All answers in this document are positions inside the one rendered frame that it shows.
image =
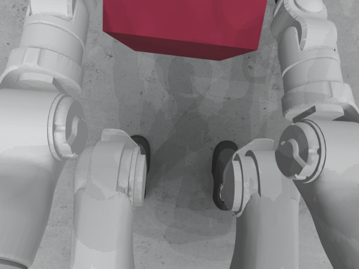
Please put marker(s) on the right robot shin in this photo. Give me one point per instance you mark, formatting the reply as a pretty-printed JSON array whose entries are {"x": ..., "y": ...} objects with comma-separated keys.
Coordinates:
[{"x": 256, "y": 144}]

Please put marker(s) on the left robot upper arm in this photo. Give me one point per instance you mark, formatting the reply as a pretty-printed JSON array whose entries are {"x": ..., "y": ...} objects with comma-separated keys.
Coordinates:
[{"x": 39, "y": 132}]

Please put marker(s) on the robot left foot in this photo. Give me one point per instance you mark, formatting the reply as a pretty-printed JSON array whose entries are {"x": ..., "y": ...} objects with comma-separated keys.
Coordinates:
[{"x": 145, "y": 150}]

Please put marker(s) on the carton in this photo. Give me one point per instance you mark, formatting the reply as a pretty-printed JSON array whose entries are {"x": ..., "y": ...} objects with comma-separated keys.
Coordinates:
[{"x": 205, "y": 29}]

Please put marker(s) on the left robot forearm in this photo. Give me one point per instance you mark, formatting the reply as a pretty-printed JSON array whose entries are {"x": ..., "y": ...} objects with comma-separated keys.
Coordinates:
[{"x": 50, "y": 53}]

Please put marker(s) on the right robot forearm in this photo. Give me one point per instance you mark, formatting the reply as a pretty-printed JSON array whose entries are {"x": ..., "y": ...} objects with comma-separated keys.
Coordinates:
[{"x": 310, "y": 63}]

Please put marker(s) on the right robot upper arm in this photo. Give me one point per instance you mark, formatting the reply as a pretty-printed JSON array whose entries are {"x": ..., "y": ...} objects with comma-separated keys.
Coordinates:
[{"x": 322, "y": 159}]

